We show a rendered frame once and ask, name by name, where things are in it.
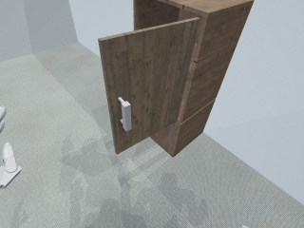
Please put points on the cupboard door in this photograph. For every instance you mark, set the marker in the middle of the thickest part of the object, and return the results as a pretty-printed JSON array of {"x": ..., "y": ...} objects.
[{"x": 148, "y": 68}]

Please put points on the robot left hand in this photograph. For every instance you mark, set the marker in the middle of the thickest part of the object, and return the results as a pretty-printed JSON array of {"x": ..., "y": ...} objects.
[{"x": 10, "y": 171}]

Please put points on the handle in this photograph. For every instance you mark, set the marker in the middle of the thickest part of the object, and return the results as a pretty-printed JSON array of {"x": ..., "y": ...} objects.
[{"x": 126, "y": 114}]

